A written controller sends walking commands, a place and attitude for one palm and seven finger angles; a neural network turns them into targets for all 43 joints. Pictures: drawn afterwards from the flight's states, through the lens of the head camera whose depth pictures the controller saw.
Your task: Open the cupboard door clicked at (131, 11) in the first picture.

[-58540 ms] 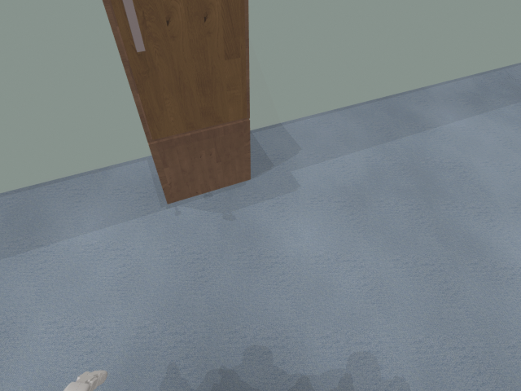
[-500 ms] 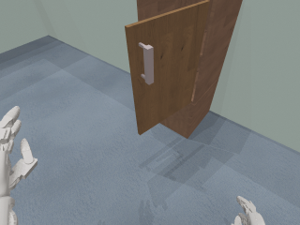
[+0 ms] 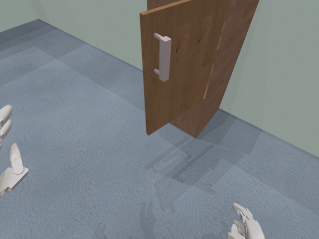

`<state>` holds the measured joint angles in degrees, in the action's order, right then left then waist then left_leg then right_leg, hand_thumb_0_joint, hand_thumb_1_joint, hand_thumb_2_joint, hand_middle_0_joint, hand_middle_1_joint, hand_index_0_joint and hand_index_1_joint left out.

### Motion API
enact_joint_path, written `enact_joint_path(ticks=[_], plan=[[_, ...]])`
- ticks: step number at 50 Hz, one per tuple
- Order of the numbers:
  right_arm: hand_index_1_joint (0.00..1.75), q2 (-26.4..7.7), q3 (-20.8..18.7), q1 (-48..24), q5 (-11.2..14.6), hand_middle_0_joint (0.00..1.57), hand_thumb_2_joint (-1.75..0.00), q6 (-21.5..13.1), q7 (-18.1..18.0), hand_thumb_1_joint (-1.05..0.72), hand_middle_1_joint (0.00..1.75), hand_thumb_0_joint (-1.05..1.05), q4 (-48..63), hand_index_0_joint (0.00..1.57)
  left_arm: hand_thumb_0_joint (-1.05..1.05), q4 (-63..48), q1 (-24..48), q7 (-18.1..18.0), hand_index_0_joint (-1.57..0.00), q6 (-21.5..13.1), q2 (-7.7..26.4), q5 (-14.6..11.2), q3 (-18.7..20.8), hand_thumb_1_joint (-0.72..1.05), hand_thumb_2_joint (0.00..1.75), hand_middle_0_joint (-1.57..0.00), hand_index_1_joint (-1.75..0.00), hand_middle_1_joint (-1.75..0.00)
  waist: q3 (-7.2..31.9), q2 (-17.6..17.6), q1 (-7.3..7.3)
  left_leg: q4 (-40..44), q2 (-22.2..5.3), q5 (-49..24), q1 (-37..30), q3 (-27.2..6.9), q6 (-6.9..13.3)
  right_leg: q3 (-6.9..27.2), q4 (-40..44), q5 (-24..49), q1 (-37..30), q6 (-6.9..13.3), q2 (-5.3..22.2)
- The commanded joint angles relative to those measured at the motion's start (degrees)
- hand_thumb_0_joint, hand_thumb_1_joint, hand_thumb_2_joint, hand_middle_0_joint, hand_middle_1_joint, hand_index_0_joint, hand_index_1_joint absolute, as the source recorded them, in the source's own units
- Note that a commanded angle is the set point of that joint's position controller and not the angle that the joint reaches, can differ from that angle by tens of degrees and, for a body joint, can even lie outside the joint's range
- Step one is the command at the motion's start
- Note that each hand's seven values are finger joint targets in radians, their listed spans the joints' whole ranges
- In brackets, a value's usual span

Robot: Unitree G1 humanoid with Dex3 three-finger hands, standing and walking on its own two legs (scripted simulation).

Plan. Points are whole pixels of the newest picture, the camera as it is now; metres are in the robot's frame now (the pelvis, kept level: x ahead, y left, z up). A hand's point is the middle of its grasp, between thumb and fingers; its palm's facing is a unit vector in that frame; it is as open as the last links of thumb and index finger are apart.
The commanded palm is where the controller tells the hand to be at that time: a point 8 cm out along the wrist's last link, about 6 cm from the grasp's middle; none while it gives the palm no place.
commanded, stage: stop stepping back and stand still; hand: left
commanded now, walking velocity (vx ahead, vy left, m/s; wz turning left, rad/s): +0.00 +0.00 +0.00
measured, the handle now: (160, 57) +0.65 +0.04 +0.11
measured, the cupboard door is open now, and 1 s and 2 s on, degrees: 77 77 77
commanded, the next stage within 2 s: let the arm hang, fingers relaxed in 0.44 s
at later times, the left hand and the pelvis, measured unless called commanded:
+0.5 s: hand (6, 184) +0.17 +0.27 +0.16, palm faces +0.42 -0.78 -0.45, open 7.4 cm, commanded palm +0.11 +0.31 +0.18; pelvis -0.02 +0.01 +0.00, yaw +0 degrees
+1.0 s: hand out of the picture -0.05 +0.18 -0.18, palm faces +0.08 -0.98 -0.19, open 7.1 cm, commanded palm none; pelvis -0.03 +0.00 +0.00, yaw +3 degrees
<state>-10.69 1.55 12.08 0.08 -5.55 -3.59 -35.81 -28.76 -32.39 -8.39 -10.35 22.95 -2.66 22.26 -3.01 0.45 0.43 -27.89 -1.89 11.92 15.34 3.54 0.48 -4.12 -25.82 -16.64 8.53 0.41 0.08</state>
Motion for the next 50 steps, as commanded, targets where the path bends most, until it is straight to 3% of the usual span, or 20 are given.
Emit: enact_joint_path(ticks=[1,6,11,13,20,26,27,28,29,30,32,34,36,37,38,40,42,44,46,50], plan=[[0.3,-7.51,-3.28,-4.82,0.42,0.2,-0.9,-3.23,-0.63,-0.9,0.3,0.0,9.18,0.2,0.0,-10.32,0.18,-1.7,-0.2,-3.93,10.25,-0.44,8.99,0.9,0.9,-0.2,-0.3,-0.3,8.38,4.52,-0.15,5.29,-3.86,-11.85,-3.48,-4.96,0.27,4.01,3.93,13.04,-1.91,-0.85,2.27],[0.3,-8.21,-3.68,-4.8,0.58,0.2,-0.9,-2.85,-0.52,-0.9,0.3,0.0,8.72,0.2,0.0,-6.86,0.34,-1.3,-0.2,-3.5,8.46,-0.43,7.18,0.9,0.9,-0.2,-0.3,-0.3,5.95,3.03,-0.55,6.86,-3.73,-4.49,-1.83,-5.12,0.09,4.46,6.35,7.86,0.17,-0.89,2.14],[0.3,-8.35,-3.63,-5.45,0.46,0.2,-0.9,-3.07,-0.88,-0.9,0.3,0.0,9.22,0.2,0.0,-8.13,2.74,-1.3,-0.2,-3.49,8.99,0.01,6.55,0.9,0.9,-0.2,-0.3,-0.3,4.84,3.54,-0.44,8.58,-3.36,1.87,-0.94,-5.29,0.28,4.69,7.6,3.94,1.15,-0.89,2.01],[0.3,-8.42,-3.76,-5.91,0.33,0.2,-0.9,-3.35,-1.11,-0.9,0.3,0.0,9.17,0.2,0.0,-9.64,3.84,-1.55,-0.2,-3.62,10.8,0.16,7.73,0.9,0.9,-0.2,-0.3,-0.3,4.8,3.52,-0.33,8.52,-3.01,3.58,-1.01,-5.31,0.26,5.1,8.45,2.7,1.55,-0.8,2.24],[0.3,-8.14,-3.58,-5.15,0.18,0.2,-0.9,-3.79,-1.15,-0.9,0.3,0.0,9.28,0.2,0.0,-10.17,3.87,-1.94,-0.2,-3.83,9.88,0.4,7.27,0.9,0.9,-0.2,-0.3,-0.3,5.04,5.83,-0.15,9.29,-2.79,4.32,-0.84,-5.58,0.08,4.6,8.36,1.66,0.69,-0.69,1.68],[0.3,-8.25,-3.65,-4.9,0.37,0.2,-0.9,-3.55,-0.94,-0.9,0.3,0.0,9.05,0.2,0.0,-7.9,1.91,-1.53,-0.2,-3.37,8.72,0.02,6.67,0.9,0.9,-0.2,-0.3,-0.3,5.91,3.04,-0.24,8.35,-2.83,-0.83,-1.76,-5.29,-0.11,4.18,8.05,5.58,0.07,-0.95,1.56],[0.3,-18.85,-5.95,-7.84,-0.1,0.2,-0.9,-5.5,4.5,-0.9,0.3,0.0,-6.42,0.2,0.0,37.22,6.76,6.56,-0.2,5.07,0.16,5.04,-15.78,0.9,0.9,-0.2,-0.3,-0.3,2.42,3.85,-2.61,-0.41,-5.3,-11.79,5.34,-8.23,1.13,1.34,-1.01,10.52,6.6,0.87,5.85],[0.3,-15.39,-6.21,-2.64,0.14,0.2,-0.9,-1.97,4.21,-0.9,0.3,0.0,-6.85,0.2,0.0,38.99,7.22,7.73,-0.2,8.78,-0.96,4.33,-15.18,0.9,0.9,-0.2,-0.3,-0.3,6.17,2.38,-2.0,-0.29,-5.53,-16.32,0.56,-6.26,0.83,4.57,0.55,9.49,7.23,0.93,5.77],[0.3,-15.56,-5.99,-1.4,0.24,0.2,-0.9,-0.67,4.0,-0.9,0.3,0.0,-5.53,0.2,0.0,37.96,7.74,8.09,-0.2,9.92,-0.48,4.07,-15.09,0.9,0.9,-0.2,-0.3,-0.3,5.4,3.61,-2.17,0.12,-6.23,-13.68,0.75,-6.76,1.33,3.47,-0.62,5.49,8.07,0.98,5.03],[0.3,-15.32,-5.53,-2.16,-0.52,0.2,-0.9,-0.04,3.94,-0.9,0.3,0.0,-6.19,0.2,0.0,40.14,8.92,8.26,-0.2,9.83,-1.48,4.19,-15.57,0.9,0.9,-0.2,-0.3,-0.3,6.56,2.76,-1.58,1.75,-7.51,-8.56,4.64,-9.4,2.83,2.75,-3.29,0.58,7.14,1.23,4.11],[0.3,-15.38,-4.5,-3.66,-1.05,0.2,-0.9,1.52,3.88,-0.9,0.3,0.0,-6.53,0.2,0.0,46.05,11.64,8.43,-0.2,9.77,-0.32,4.6,-16.22,0.9,0.9,-0.2,-0.3,-0.3,4.97,-3.91,-0.83,4.4,-6.83,-2.26,8.39,-11.84,3.85,3.06,-3.97,-1.11,4.45,1.6,3.21],[0.3,-13.61,-3.86,-3.45,-1.44,0.2,-0.9,2.74,3.95,-0.9,0.3,0.0,-7.77,0.2,0.0,52.84,13.74,8.35,-0.2,9.84,-0.55,4.67,-17.16,0.9,0.9,-0.2,-0.3,-0.3,5.45,-11.01,-0.57,2.9,-5.05,-0.54,6.13,-10.76,3.09,4.93,-0.63,-2.0,5.57,2.33,5.43],[0.3,-11.27,-3.24,-2.01,-1.57,0.2,-0.9,4.08,3.95,-0.9,0.3,0.0,-9.91,0.2,0.0,59.57,16.53,7.98,-0.2,10.22,-0.97,4.39,-18.34,0.9,0.9,-0.2,-0.3,-0.3,5.65,-13.79,-1.5,-1.48,-2.16,-3.07,1.49,-7.47,1.91,7.09,2.49,-1.78,8.77,3.64,8.5],[0.3,-9.94,-2.93,-1.31,-1.7,0.2,-0.9,4.75,3.91,-0.9,0.3,0.0,-10.93,0.2,0.0,62.49,17.65,7.73,-0.2,10.54,-1.53,4.17,-18.99,0.9,0.9,-0.2,-0.3,-0.3,5.26,-12.78,-1.89,-2.95,-1.17,-3.68,-0.71,-6.19,1.38,7.64,3.54,-1.85,10.45,4.13,9.44],[0.3,-9.75,-2.75,-0.5,-1.83,0.2,-0.9,5.31,3.85,-0.9,0.3,0.0,-11.77,0.2,0.0,64.93,18.54,7.43,-0.2,10.74,-1.52,4.0,-19.42,0.9,0.9,-0.2,-0.3,-0.3,5.19,-9.5,-2.21,-3.38,-0.92,-3.9,-2.22,-5.72,0.98,7.45,3.74,-2.95,11.21,4.46,9.49],[0.3,-8.28,-2.37,-0.27,-1.88,0.2,-0.9,5.75,3.71,-0.9,0.3,0.0,-13.98,0.2,0.0,70.1,18.5,7.27,-0.2,10.85,-2.56,3.68,-20.05,0.9,0.9,-0.2,-0.3,-0.3,4.07,0.91,-2.15,-0.17,-1.93,-4.06,-1.84,-6.89,1.01,6.68,2.55,-3.71,10.59,3.67,8.04],[0.3,-8.11,-2.14,-0.37,-1.82,0.2,-0.9,5.9,3.31,-0.9,0.3,0.0,-15.9,0.2,0.0,75.32,15.65,7.13,-0.2,10.81,-3.33,3.41,-20.21,0.9,0.9,-0.2,-0.3,-0.3,2.76,9.85,-0.85,5.11,-3.25,0.83,2.83,-9.44,1.58,5.24,1.5,-3.37,5.67,2.23,5.74],[0.3,-7.14,-2.47,0.33,-1.85,0.2,-0.9,6.1,2.84,-0.9,0.3,0.0,-17.11,0.2,0.0,79.36,12.92,6.93,-0.2,10.66,-4.99,3.42,-19.32,0.9,0.9,-0.2,-0.3,-0.3,3.24,12.58,0.02,6.34,-3.46,2.84,4.88,-10.13,1.63,4.39,2.21,-1.31,1.7,2.36,5.53],[0.3,-6.71,-2.48,1.7,-1.64,0.2,-0.9,6.41,2.59,-0.9,0.3,0.0,-18.99,0.2,0.0,82.81,12.18,7.02,-0.2,10.56,-4.86,3.09,-19.73,0.9,0.9,-0.2,-0.3,-0.3,3.22,13.35,-0.1,7.02,-3.12,5.22,4.36,-9.91,1.24,4.3,3.18,-1.4,1.03,2.64,5.6],[0.3,-5.69,-3.04,5.48,-1.4,0.2,-0.9,6.9,2.19,-0.9,0.3,0.0,-21.72,0.2,0.0,87.03,12.01,7.0,-0.2,10.42,-6.34,3.12,-20.21,0.9,0.9,-0.2,-0.3,-0.3,0.74,4.21,-0.94,7.04,-2.99,7.21,2.14,-9.51,1.15,4.53,6.31,-4.86,4.41,2.88,6.11]])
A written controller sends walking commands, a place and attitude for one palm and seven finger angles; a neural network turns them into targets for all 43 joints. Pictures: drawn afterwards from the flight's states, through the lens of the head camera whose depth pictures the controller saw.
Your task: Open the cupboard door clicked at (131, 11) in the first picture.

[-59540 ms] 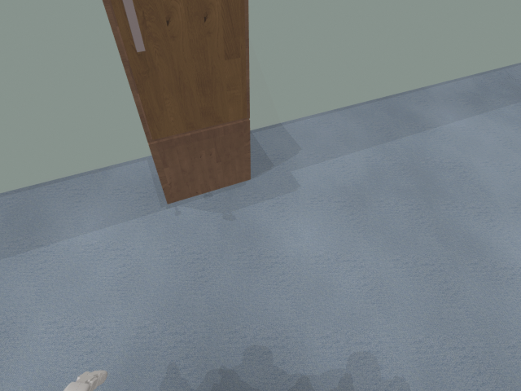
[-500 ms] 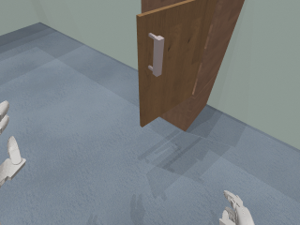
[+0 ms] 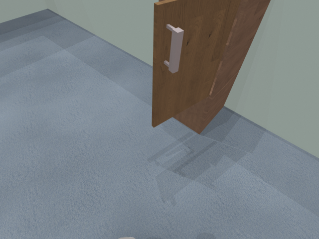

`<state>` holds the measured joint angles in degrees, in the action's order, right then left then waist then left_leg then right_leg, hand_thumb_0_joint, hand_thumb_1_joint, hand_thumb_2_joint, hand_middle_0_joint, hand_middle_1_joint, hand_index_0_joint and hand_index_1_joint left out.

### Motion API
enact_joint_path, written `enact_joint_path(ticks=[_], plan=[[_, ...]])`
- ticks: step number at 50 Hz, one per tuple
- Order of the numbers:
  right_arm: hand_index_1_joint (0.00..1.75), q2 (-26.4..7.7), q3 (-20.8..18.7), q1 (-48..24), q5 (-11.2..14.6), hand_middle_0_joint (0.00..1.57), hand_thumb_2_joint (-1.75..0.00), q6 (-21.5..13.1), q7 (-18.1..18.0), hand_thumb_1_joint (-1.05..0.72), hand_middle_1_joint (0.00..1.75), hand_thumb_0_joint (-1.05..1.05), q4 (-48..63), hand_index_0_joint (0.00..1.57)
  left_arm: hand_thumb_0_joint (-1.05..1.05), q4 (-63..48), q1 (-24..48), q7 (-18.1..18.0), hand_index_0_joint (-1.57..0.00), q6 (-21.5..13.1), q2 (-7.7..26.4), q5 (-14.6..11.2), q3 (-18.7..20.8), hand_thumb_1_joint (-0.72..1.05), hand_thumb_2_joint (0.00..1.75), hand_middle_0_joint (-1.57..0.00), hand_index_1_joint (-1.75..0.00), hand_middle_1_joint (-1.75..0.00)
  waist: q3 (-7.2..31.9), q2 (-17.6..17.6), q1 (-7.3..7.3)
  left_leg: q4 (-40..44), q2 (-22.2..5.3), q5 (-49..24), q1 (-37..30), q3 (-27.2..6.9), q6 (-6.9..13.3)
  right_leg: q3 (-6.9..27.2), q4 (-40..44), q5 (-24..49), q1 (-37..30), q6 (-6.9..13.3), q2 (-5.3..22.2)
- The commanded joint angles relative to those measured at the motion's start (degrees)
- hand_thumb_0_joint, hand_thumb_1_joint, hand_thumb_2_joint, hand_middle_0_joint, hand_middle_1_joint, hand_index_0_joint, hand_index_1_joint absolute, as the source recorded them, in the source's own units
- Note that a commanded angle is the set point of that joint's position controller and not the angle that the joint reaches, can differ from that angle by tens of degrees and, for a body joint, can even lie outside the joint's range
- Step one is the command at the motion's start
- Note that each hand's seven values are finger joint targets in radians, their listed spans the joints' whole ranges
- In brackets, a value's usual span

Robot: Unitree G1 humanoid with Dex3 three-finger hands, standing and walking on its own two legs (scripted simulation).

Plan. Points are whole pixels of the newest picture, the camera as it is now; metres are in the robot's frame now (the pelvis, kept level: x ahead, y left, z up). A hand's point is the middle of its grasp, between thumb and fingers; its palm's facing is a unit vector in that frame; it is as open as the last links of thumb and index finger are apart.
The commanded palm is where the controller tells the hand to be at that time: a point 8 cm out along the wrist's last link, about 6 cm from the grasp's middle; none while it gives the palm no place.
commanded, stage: let the arm hang, fingers relaxed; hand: left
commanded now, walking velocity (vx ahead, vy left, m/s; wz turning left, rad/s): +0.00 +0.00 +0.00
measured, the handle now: (171, 49) +0.68 +0.00 +0.11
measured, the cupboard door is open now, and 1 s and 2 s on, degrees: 77 77 77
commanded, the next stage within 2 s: look to check the result in 0.64 s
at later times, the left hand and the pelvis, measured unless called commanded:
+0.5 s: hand out of the picture +0.02 +0.15 -0.17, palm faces +0.01 -0.99 -0.17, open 7.3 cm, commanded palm none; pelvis +0.02 +0.00 +0.00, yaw -2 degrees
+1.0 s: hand out of the picture +0.02 +0.15 -0.17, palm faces +0.04 -0.98 -0.19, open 7.4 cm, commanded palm none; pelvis +0.04 -0.01 +0.01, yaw -1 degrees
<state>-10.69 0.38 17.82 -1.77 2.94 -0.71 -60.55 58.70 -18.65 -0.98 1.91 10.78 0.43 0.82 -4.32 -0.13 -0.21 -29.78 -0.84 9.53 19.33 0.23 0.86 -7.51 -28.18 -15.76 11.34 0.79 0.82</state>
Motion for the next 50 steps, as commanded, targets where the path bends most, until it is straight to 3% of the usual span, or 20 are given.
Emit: enact_joint_path(ticks=[1,6,8,15,26,38,50], plan=[[0.3,-5.46,-1.91,0.61,0.44,0.2,-0.9,-1.47,-0.74,-0.9,0.3,0.0,2.28,0.2,0.0,0.38,-1.69,-0.46,-0.2,-1.86,5.44,0.02,1.16,0.9,0.9,-0.2,-0.3,-0.3,1.05,2.84,-0.56,8.62,-3.91,9.69,-2.62,-5.8,0.71,7.97,9.36,-7.15,3.01,2.59,5.46],[0.3,-4.11,-1.86,3.05,0.49,0.2,-0.9,-1.58,-0.88,-0.9,0.3,0.0,-0.45,0.2,0.0,3.56,-2.57,-0.79,-0.2,-2.02,4.01,0.03,0.8,0.9,0.9,-0.2,-0.3,-0.3,-0.73,-2.3,-0.88,8.63,-4.11,6.78,-5.15,-4.89,0.95,7.8,10.0,-7.52,5.45,2.34,5.44],[0.3,-3.89,-1.7,3.17,0.6,0.2,-0.9,-1.83,-0.92,-0.9,0.3,0.0,-1.18,0.2,0.0,4.47,-3.36,-0.93,-0.2,-2.18,3.57,-0.02,0.76,0.9,0.9,-0.2,-0.3,-0.3,-0.41,-1.06,-0.62,8.98,-4.29,5.11,-5.52,-4.59,0.98,7.66,9.63,-5.96,4.64,2.19,5.41],[0.3,-1.65,-1.18,2.76,0.58,0.2,-0.9,-2.02,-0.96,-0.9,0.3,0.0,-3.39,0.2,0.0,5.9,-4.02,-1.28,-0.2,-2.29,2.41,-0.09,0.58,0.9,0.9,-0.2,-0.3,-0.3,-2.76,-2.54,-0.44,8.83,-3.88,1.92,-5.83,-3.12,0.79,7.79,9.77,-3.94,4.75,1.84,5.82],[0.3,-0.75,-0.97,2.01,0.48,0.2,-0.9,-2.6,-1.41,-0.9,0.3,0.0,-4.26,0.2,0.0,6.32,-3.39,-1.41,-0.2,-2.51,1.28,-0.23,1.02,0.9,0.9,-0.2,-0.3,-0.3,-1.43,2.56,0.03,9.17,-3.99,-2.16,-6.09,-3.17,0.66,7.55,9.05,1.55,0.8,1.71,5.64],[0.3,-1.25,-1.2,1.77,0.69,0.2,-0.9,-2.5,-1.58,-0.9,0.3,0.0,-4.28,0.2,0.0,6.3,-3.41,-1.42,-0.2,-2.79,1.32,-0.23,1.05,0.9,0.9,-0.2,-0.3,-0.3,-0.52,-1.02,-0.15,8.02,-4.2,-5.86,-8.55,-2.83,0.63,6.93,10.19,4.87,-0.44,1.58,5.88],[0.3,-1.79,-1.0,0.65,0.68,0.2,-0.9,-2.79,-1.76,-0.9,0.3,0.0,-4.73,0.2,0.0,6.47,-3.66,-1.44,-0.2,-2.87,1.4,-0.25,0.99,0.9,0.9,-0.2,-0.3,-0.3,-0.08,0.18,-0.1,8.3,-4.48,-9.19,-9.8,-2.73,0.68,6.75,10.11,9.06,-2.39,1.27,6.01]])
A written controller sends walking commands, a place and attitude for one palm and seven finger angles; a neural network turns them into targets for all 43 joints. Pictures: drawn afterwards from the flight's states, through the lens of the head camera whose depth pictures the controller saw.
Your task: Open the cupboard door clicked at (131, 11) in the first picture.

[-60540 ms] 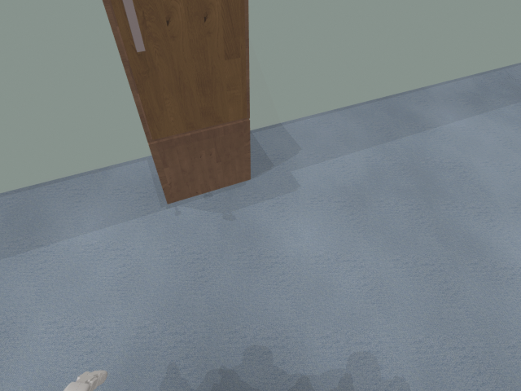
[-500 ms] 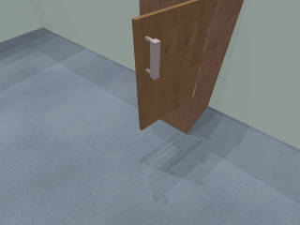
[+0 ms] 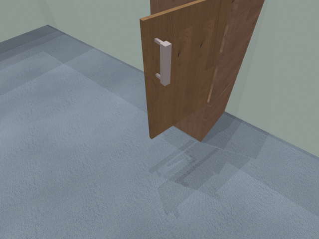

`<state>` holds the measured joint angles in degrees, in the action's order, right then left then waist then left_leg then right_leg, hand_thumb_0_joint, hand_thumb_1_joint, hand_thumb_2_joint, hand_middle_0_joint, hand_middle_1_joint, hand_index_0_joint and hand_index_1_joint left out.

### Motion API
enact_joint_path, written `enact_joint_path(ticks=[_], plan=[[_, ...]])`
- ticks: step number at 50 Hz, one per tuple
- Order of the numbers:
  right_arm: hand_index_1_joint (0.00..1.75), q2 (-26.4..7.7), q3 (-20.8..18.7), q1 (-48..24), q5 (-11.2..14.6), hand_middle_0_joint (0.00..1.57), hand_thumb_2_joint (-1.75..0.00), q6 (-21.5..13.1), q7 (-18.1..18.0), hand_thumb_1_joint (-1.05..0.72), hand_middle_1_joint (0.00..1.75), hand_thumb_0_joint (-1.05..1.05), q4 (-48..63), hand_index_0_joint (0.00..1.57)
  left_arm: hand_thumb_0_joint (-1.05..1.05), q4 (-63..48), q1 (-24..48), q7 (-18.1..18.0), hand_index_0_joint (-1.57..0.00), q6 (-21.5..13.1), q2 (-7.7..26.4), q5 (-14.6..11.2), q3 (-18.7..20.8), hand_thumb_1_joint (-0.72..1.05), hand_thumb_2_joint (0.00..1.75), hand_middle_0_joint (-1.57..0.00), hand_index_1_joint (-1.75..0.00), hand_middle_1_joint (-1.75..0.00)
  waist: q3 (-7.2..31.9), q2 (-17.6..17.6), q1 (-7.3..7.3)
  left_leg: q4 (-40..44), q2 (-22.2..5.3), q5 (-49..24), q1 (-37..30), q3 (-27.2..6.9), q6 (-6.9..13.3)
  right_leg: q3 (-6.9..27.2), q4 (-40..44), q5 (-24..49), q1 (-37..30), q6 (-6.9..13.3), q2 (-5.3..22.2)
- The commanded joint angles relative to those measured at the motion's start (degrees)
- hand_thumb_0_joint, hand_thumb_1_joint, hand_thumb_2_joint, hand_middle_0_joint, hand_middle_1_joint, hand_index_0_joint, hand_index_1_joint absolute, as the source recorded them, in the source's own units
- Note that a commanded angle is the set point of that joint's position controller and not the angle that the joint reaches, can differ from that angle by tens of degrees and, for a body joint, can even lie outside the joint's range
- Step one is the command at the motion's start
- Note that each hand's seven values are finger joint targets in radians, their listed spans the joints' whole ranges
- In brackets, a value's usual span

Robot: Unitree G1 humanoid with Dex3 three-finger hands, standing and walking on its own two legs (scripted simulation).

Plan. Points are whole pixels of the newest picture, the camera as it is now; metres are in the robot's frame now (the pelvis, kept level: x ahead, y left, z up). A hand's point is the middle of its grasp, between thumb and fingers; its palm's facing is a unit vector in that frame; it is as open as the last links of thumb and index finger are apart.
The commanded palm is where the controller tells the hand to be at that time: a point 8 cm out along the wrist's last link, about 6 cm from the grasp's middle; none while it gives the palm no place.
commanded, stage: look to check the result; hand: left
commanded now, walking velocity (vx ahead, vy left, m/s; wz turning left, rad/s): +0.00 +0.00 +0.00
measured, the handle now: (161, 62) +0.64 +0.03 +0.10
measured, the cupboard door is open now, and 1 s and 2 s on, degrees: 77 77 77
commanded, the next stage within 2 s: stand and wait in 0.18 s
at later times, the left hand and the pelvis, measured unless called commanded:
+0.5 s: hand out of the picture +0.00 +0.15 -0.17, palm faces +0.06 -0.98 -0.19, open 7.4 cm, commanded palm none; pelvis +0.01 -0.01 +0.00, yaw +0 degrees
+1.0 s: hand out of the picture +0.00 +0.15 -0.17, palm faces +0.05 -0.98 -0.19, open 7.4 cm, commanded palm none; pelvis +0.01 -0.01 +0.00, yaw +0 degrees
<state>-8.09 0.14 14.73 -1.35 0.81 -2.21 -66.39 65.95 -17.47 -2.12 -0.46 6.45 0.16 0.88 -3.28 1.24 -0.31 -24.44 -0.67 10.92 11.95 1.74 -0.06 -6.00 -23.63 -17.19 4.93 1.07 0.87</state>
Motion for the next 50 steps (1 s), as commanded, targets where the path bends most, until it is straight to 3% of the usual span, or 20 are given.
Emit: enact_joint_path(ticks=[1,21,30,35,42,50], plan=[[0.3,-4.49,-0.75,3.71,0.26,0.2,-0.9,-0.6,-0.27,-0.9,0.3,0.0,1.02,0.2,0.0,-0.73,-4.65,-0.3,-0.2,-0.49,5.83,0.01,0.88,0.9,0.9,-0.2,-0.3,-0.3,-1.5,-1.59,-0.06,3.02,-4.69,-10.08,-2.42,-4.23,1.53,5.29,5.73,10.0,4.23,0.99,5.84],[0.3,-4.99,-0.8,3.13,0.25,0.2,-0.9,-0.7,-0.42,-0.9,0.3,0.0,1.18,0.2,0.0,-1.03,-4.41,-0.28,-0.2,-0.71,6.48,0.04,1.0,0.9,0.9,-0.2,-0.3,-0.3,-1.34,-1.83,0.03,2.97,-4.66,-11.44,-3.15,-3.73,1.32,5.18,6.36,15.14,2.28,0.93,6.25],[0.3,-5.11,-0.81,3.08,0.23,0.2,-0.9,-0.6,-0.43,-0.9,0.3,0.0,1.01,0.2,0.0,-1.11,-4.07,-0.24,-0.2,-0.61,6.65,-0.02,0.95,0.9,0.9,-0.2,-0.3,-0.3,-2.2,-1.42,0.09,3.15,-4.66,-10.64,-3.11,-3.71,1.19,5.29,6.77,13.62,2.6,0.99,6.03],[0.3,-5.23,-0.87,3.12,0.3,0.2,-0.9,-0.7,-0.48,-0.9,0.3,0.0,1.01,0.2,0.0,-1.17,-4.13,-0.27,-0.2,-0.74,6.82,-0.04,0.94,0.9,0.9,-0.2,-0.3,-0.3,-0.62,-2.12,0.08,2.94,-4.78,-11.39,-3.95,-3.46,1.22,5.25,6.47,16.09,1.7,0.91,6.2],[0.3,-5.38,-0.91,2.86,0.26,0.2,-0.9,-0.65,-0.5,-0.9,0.3,0.0,0.99,0.2,0.0,-1.08,-3.84,-0.25,-0.2,-0.69,6.89,0.02,0.99,0.9,0.9,-0.2,-0.3,-0.3,-2.36,-2.02,0.06,3.41,-4.79,-11.12,-3.36,-3.56,1.17,5.38,6.77,15.11,2.34,0.92,5.94],[0.3,-5.67,-0.98,2.54,0.3,0.2,-0.9,-0.72,-0.48,-0.9,0.3,0.0,1.07,0.2,0.0,-1.26,-3.64,-0.22,-0.2,-0.82,7.41,0.02,1.01,0.9,0.9,-0.2,-0.3,-0.3,-1.05,-1.88,0.08,3.24,-4.87,-11.27,-4.12,-3.38,1.17,5.56,6.8,16.55,1.74,0.84,6.18]])
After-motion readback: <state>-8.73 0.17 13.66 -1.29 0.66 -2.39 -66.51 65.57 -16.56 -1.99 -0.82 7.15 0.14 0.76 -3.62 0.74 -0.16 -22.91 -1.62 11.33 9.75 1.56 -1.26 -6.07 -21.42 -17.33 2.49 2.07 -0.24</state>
